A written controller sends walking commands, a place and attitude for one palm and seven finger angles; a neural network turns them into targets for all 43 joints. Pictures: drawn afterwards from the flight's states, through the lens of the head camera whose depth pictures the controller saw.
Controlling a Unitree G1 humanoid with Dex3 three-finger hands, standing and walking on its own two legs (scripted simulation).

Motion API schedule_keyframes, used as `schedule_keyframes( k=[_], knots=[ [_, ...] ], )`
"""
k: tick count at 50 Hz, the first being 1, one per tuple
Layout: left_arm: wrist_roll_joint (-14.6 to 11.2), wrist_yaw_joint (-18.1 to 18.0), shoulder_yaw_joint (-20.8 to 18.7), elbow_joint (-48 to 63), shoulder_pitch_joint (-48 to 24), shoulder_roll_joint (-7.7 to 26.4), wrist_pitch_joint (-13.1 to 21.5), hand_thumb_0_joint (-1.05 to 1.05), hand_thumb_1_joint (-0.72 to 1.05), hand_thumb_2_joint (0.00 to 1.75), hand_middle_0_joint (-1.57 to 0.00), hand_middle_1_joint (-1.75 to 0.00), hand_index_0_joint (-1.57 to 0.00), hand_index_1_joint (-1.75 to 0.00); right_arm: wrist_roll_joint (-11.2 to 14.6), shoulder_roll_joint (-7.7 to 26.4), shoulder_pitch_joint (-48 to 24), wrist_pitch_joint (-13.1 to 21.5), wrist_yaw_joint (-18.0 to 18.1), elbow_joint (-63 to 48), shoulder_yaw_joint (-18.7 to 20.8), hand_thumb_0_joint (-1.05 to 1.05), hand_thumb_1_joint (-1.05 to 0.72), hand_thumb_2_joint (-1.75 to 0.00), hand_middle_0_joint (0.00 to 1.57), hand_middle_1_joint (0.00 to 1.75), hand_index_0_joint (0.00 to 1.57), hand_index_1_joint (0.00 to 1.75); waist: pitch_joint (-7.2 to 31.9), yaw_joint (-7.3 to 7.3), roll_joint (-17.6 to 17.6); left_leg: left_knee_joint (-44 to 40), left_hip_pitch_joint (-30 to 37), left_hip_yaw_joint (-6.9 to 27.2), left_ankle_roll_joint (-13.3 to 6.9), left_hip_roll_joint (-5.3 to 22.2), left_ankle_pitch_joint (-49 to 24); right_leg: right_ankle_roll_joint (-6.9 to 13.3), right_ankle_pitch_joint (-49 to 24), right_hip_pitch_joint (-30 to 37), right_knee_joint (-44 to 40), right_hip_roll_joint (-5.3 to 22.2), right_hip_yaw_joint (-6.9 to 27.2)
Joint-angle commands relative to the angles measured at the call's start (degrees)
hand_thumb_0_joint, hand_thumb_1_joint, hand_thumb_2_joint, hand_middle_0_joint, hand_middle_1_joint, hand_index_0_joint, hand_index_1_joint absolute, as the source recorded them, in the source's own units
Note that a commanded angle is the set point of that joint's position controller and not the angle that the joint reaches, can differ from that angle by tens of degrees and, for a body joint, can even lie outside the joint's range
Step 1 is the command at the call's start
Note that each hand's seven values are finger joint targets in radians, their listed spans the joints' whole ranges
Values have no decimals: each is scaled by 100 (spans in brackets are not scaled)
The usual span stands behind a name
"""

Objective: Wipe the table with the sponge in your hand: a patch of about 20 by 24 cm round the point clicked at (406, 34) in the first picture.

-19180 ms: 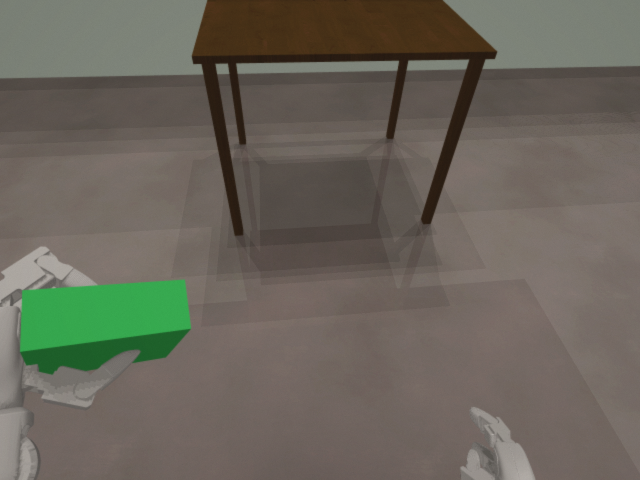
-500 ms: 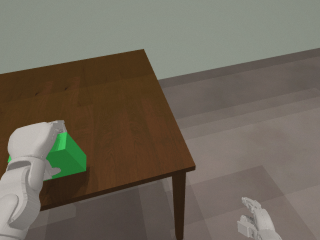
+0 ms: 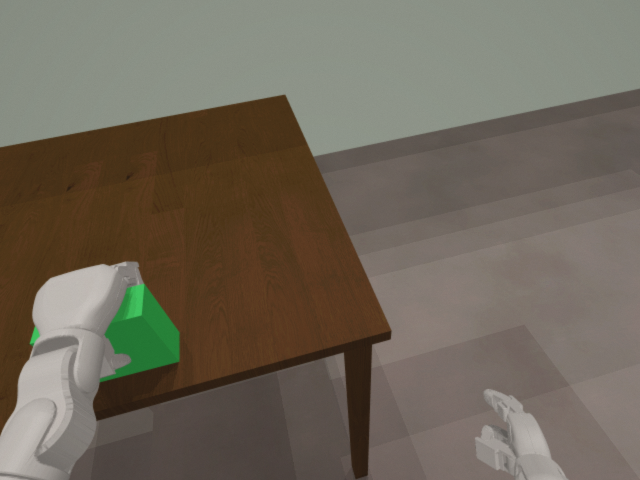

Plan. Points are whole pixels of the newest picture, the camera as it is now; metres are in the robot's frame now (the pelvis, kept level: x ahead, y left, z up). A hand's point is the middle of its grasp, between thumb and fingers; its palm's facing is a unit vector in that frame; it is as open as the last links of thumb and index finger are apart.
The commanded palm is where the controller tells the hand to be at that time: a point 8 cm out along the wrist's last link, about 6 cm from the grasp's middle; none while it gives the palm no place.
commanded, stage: lower the sponge onto the table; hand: left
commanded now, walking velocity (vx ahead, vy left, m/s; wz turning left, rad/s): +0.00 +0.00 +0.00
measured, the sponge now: (121, 344) +0.24 +0.31 +0.05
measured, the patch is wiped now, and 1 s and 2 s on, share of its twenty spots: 0.15 0.30 0.50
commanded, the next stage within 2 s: wipe forward along the first lane in 0.20 s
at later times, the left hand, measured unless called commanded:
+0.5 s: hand (111, 320) +0.25 +0.30 +0.09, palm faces +0.01 -0.05 -1.00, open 9.1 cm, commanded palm +0.23 +0.31 +0.14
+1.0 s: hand (116, 289) +0.30 +0.33 +0.09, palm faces -0.11 +0.00 -0.99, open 9.3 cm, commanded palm +0.30 +0.33 +0.12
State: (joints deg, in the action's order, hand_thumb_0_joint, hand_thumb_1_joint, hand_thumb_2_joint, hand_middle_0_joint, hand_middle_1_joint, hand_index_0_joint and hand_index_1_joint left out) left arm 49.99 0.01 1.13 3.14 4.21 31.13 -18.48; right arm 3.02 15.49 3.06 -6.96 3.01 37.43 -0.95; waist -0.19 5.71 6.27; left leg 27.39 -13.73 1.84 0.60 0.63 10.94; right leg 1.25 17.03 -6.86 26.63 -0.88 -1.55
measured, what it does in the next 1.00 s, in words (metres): stands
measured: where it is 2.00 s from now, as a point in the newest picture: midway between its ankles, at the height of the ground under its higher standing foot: outside the picture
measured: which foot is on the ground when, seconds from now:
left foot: down 0.00-1.00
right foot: down 0.00-1.00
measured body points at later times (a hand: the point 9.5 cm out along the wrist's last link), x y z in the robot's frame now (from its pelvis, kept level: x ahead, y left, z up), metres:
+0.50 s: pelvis +0.00 +0.00 +0.00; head -0.01 -0.04 +0.45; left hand +0.24 +0.30 +0.15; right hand +0.22 -0.22 -0.10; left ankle +0.04 +0.13 -0.74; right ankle -0.03 -0.11 -0.74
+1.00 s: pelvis -0.01 -0.02 -0.01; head +0.00 -0.06 +0.44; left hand +0.30 +0.32 +0.14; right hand +0.15 -0.28 -0.13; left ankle +0.04 +0.13 -0.74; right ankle -0.03 -0.11 -0.74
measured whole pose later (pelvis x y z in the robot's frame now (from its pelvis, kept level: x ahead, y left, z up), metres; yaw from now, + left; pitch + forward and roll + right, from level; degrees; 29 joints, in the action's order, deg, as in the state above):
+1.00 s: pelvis -0.01 -0.02 -0.01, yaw +1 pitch +2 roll -1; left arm 51.8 3.7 -2.5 -25.1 -15.7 36.6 -5.8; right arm 3.9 17.9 9.6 -7.9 4.0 40.0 0.6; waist 2.3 3.2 5.8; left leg 33.4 -23.8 3.8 -0.3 1.9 12.4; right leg 3.0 18.8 -16.7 33.1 -2.6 -3.3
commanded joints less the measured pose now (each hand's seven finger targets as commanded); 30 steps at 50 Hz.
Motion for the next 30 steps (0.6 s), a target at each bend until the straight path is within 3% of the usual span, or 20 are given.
schedule_keyframes(
  k=[1, 2, 5, 6, 7, 8, 10, 11, 12, 15, 16, 17, 19, 21, 22, 24, 26, 27, 28, 30],
  knots=[
    [102, -166, -942, 1232, -958, 1465, 180, 0, 10, 130, -120, -160, -120, -160, -69, 656, -1179, 320, 65, -1020, 211, 0, -90, -90, 20, 30, 20, 30, 1190, 44, -192, -202, 718, -113, -345, -344, -869, 209, -1253, -72, -455, -212, 216],
    [62, -149, -760, 1209, -923, 1191, 226, 0, 10, 130, -120, -160, -120, -160, -60, 608, -1069, 335, 51, -1027, 206, 0, -90, -90, 20, 30, 20, 30, 1199, -25, -352, -159, 667, -147, -344, -328, -933, 161, -1334, -87, -396, -174, 49],
    [-23, -147, -798, 1203, -624, 1130, 297, 0, 10, 130, -120, -160, -120, -160, -62, 642, -984, 297, 17, -1024, 251, 0, -90, -90, 20, 30, 20, 30, 1018, -4, -435, -164, 599, -135, -342, -306, -962, 143, -1440, -154, -411, -178, 45],
    [-15, -176, -1036, 1213, -448, 1361, 268, 0, 10, 130, -120, -160, -120, -160, -56, 648, -1095, 292, 8, -1051, 233, 0, -90, -90, 20, 30, 20, 30, 962, 74, -358, -208, 594, -106, -326, -297, -887, 198, -1302, -154, -426, -219, 161],
    [-36, -184, -825, 1210, -499, 1088, 288, 0, 10, 130, -120, -160, -120, -160, -47, 619, -1016, 299, -4, -1071, 228, 0, -90, -90, 20, 30, 20, 30, 950, 0, -538, -172, 517, -139, -330, -295, -912, 148, -1346, -173, -382, -184, 30],
    [-16, -214, -936, 1179, -451, 1214, 302, 0, 10, 130, -120, -160, -120, -160, -51, 645, -973, 285, -8, -1027, 262, 0, -90, -90, 20, 30, 20, 30, 908, 13, -475, -162, 532, -144, -329, -284, -925, 154, -1354, -214, -403, -194, 51],
    [-36, -245, -828, 1258, -332, 1054, 290, 0, 10, 130, -120, -160, -120, -160, -52, 642, -955, 264, -26, -1058, 287, 0, -90, -90, 20, 30, 20, 30, 875, 14, -440, -177, 516, -133, -330, -283, -893, 140, -1325, -230, -406, -185, 37],
    [11, -272, -995, 1293, -326, 1270, 244, 0, 10, 130, -120, -160, -120, -160, -32, 660, -1098, 265, -30, -1076, 250, 0, -90, -90, 20, 30, 20, 30, 860, 49, -341, -198, 514, -104, -311, -292, -845, 206, -1205, -237, -416, -241, 194],
    [-1, -286, -725, 1276, -335, 939, 218, 0, 10, 130, -120, -160, -120, -160, -37, 622, -1019, 276, -32, -1094, 252, 0, -90, -90, 20, 30, 20, 30, 916, 1, -353, -156, 497, -158, -326, -293, -881, 158, -1252, -233, -371, -186, 44],
    [5, -307, -943, 966, -188, 1173, 140, 0, 10, 130, -120, -160, -120, -160, -46, 689, -923, 223, -26, -1018, 290, 0, -90, -90, 20, 30, 20, 30, 838, 12, -517, -145, 388, -144, -325, -292, -847, 142, -1333, -208, -378, -185, 67],
    [47, -299, -1097, 845, -232, 1389, 58, 0, 10, 130, -120, -160, -120, -160, -36, 717, -1069, 200, -3, -1006, 258, 0, -90, -90, 20, 30, 20, 30, 706, 40, -539, -147, 375, -144, -321, -307, -755, 183, -1223, -275, -425, -226, 236],
    [60, -280, -880, 804, -558, 1206, 50, 0, 10, 130, -120, -160, -120, -160, -18, 691, -989, 195, 9, -1007, 241, 0, -90, -90, 20, 30, 20, 30, 799, -57, -672, -124, 309, -172, -321, -303, -727, 133, -1202, -285, -368, -183, 81],
    [86, -266, -834, 663, -775, 1216, 71, 0, 10, 130, -120, -160, -120, -160, -23, 706, -936, 191, 36, -971, 253, 0, -90, -90, 20, 30, 20, 30, 778, -76, -535, -134, 324, -160, -329, -312, -684, 131, -1130, -353, -393, -189, 53],
    [176, -244, -958, 419, -968, 1471, 1, 0, 10, 130, -120, -160, -120, -160, 2, 732, -1061, 157, 71, -910, 216, 0, -90, -90, 20, 30, 20, 30, 579, -78, -421, -172, 312, -154, -313, -322, -448, 179, -782, -520, -480, -236, 178],
    [209, -208, -631, 321, -1296, 1170, 12, 0, 10, 130, -120, -160, -120, -160, 11, 699, -988, 172, 88, -916, 203, 0, -90, -90, 20, 30, 20, 30, 587, -169, -516, -153, 267, -184, -318, -326, -364, 138, -689, -595, -449, -202, 51],
    [228, -173, -639, 25, -1513, 1238, 77, 0, 10, 130, -120, -160, -120, -160, 1, 742, -880, 184, 111, -834, 226, 0, -90, -90, 20, 30, 20, 30, 646, -196, -559, -136, 274, -159, -327, -332, -347, 137, -716, -625, -460, -210, 43],
    [264, -138, -772, -150, -1419, 1384, 84, 0, 10, 130, -120, -160, -120, -160, 0, 748, -956, 167, 123, -842, 218, 0, -90, -90, 20, 30, 20, 30, 694, -118, -620, -132, 269, -155, -330, -348, -307, 166, -665, -602, -468, -235, 151],
    [232, -102, -510, -241, -1632, 1117, 128, 0, 10, 130, -120, -160, -120, -160, 13, 733, -879, 189, 137, -853, 214, 0, -90, -90, 20, 30, 20, 30, 799, -210, -779, -76, 252, -193, -346, -358, -294, 111, -729, -599, -437, -195, 70],
    [250, -91, -625, -484, -1742, 1279, 161, 0, 10, 130, -120, -160, -120, -160, 9, 762, -809, 181, 147, -777, 229, 0, -90, -90, 20, 30, 20, 30, 716, -223, -842, -77, 199, -178, -337, -340, -227, 109, -657, -671, -455, -204, 59],
    [254, -43, -506, -749, -1933, 1187, 250, 0, 10, 130, -120, -160, -120, -160, 10, 772, -753, 181, 159, -749, 241, 0, -90, -90, 20, 30, 20, 30, 676, -252, -918, -50, 140, -184, -355, -360, -138, 85, -620, -753, -477, -193, 66]
  ],
)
